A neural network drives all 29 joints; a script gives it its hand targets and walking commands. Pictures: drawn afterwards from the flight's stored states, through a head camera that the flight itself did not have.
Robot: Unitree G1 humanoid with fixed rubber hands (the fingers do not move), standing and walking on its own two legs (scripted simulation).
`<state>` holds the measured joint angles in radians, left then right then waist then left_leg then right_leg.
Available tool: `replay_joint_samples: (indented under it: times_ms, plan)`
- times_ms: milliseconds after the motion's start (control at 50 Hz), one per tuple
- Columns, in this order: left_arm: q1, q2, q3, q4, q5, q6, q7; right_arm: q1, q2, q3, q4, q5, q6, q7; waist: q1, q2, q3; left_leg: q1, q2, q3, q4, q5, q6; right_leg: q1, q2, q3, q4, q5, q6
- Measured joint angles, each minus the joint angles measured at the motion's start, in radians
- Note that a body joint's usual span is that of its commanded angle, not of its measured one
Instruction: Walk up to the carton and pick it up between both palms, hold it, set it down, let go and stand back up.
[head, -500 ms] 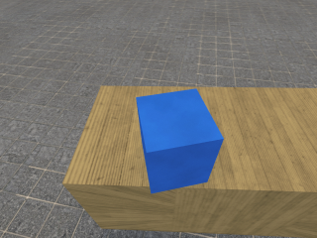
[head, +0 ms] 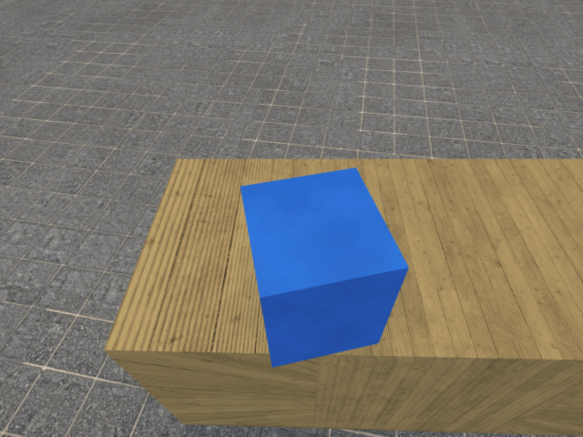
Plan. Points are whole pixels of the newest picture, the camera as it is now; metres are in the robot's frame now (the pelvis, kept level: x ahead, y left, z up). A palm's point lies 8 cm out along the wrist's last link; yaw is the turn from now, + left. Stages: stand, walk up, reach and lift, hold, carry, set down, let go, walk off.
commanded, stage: stand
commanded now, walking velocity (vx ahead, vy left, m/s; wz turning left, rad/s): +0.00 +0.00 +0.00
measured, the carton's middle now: (313, 269) +0.39 -0.01 -0.05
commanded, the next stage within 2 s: none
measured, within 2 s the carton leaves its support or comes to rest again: neither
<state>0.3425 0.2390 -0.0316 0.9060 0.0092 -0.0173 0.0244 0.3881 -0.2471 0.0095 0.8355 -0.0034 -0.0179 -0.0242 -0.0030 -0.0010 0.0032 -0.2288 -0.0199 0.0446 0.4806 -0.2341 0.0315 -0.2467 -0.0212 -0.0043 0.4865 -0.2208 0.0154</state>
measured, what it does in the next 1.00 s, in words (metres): stands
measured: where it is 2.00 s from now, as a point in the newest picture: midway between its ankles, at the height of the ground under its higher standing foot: outside the picture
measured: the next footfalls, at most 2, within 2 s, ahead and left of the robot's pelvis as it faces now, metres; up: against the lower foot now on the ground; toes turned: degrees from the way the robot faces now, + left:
none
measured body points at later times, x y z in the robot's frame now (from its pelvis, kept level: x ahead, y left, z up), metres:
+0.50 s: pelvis +0.02 +0.00 +0.00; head +0.02 +0.00 +0.45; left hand +0.04 +0.25 -0.14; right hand +0.04 -0.25 -0.14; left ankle +0.02 +0.10 -0.74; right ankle +0.03 -0.13 -0.74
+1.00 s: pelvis +0.02 +0.01 +0.00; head +0.02 +0.01 +0.45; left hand +0.03 +0.25 -0.15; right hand +0.03 -0.24 -0.14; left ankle +0.02 +0.10 -0.74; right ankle +0.03 -0.13 -0.74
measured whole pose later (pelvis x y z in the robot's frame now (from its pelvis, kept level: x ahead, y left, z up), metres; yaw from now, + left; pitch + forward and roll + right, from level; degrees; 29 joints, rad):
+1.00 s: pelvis +0.02 +0.01 +0.00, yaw +0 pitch -1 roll +0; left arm 0.32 0.21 -0.04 1.03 0.00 0.00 0.04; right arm 0.36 -0.21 0.01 0.95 0.00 -0.02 -0.04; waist 0.00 -0.01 0.02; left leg -0.16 -0.04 0.05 0.41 -0.23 0.05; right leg -0.18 -0.04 0.00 0.43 -0.22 0.03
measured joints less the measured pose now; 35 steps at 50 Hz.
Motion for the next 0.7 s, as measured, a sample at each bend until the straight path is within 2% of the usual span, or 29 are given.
replay_joint_samples:
  times_ms: [700]
  plan:
    - [-0.031,-0.017,-0.008,0.096,-0.007,0.013,0.013,-0.022,0.027,0.006,0.080,0.005,0.000,-0.015,0.006,-0.006,0.015,0.059,-0.010,0.001,-0.048,-0.004,0.007,0.058,-0.008,0.002,-0.044,-0.005,0.009]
